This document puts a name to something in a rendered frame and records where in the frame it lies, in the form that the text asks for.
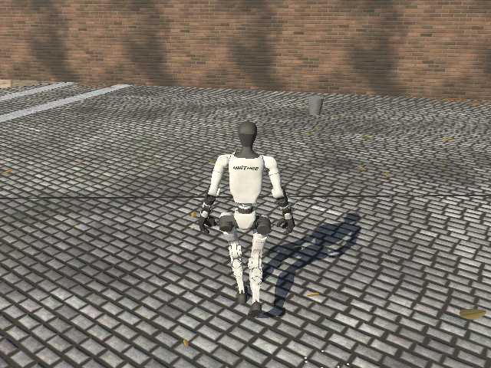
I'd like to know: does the right robot hand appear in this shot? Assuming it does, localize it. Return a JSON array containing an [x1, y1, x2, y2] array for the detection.
[[277, 216, 295, 235]]

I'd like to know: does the left robot hand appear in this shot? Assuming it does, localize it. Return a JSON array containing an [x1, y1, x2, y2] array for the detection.
[[198, 215, 216, 234]]

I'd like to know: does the left robot foot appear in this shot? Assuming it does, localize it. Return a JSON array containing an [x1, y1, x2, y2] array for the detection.
[[237, 285, 248, 304]]

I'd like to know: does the robot left upper arm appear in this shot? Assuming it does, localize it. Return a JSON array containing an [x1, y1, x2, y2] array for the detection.
[[208, 154, 231, 196]]

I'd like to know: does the robot right upper arm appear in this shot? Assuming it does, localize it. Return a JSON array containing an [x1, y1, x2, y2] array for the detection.
[[262, 155, 284, 199]]

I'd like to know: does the humanoid robot torso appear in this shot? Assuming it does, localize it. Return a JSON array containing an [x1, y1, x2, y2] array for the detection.
[[229, 151, 265, 230]]

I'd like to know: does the left robot forearm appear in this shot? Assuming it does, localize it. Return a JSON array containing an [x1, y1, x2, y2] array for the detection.
[[200, 184, 216, 218]]

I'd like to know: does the right robot forearm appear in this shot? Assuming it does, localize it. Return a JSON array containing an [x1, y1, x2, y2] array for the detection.
[[276, 186, 293, 219]]

